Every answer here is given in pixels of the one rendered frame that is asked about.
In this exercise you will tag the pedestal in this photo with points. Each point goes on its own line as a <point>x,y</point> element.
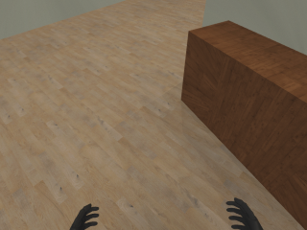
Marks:
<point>251,92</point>

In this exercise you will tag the robot right hand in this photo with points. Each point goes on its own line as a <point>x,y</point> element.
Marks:
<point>248,218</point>

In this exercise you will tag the robot left hand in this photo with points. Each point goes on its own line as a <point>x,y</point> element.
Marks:
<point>82,217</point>

